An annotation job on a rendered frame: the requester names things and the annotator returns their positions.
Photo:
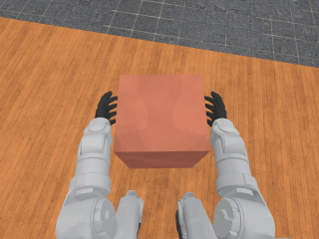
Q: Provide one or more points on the left robot upper arm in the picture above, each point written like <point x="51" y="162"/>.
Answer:
<point x="93" y="218"/>

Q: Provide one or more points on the robot right forearm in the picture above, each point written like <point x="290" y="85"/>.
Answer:
<point x="232" y="165"/>

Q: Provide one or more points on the right robot upper arm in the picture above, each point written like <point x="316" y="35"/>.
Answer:
<point x="237" y="218"/>

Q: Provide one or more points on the left robot hand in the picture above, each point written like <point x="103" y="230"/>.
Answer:
<point x="104" y="107"/>

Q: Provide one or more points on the carton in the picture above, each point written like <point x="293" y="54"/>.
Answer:
<point x="161" y="121"/>

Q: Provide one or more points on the robot right shin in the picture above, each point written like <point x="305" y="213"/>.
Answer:
<point x="182" y="229"/>

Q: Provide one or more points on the robot left forearm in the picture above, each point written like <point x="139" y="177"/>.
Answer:
<point x="92" y="173"/>

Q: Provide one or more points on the right robot hand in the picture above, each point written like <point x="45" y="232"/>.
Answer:
<point x="218" y="108"/>

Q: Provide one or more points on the right robot thigh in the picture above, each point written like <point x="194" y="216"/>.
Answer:
<point x="192" y="215"/>

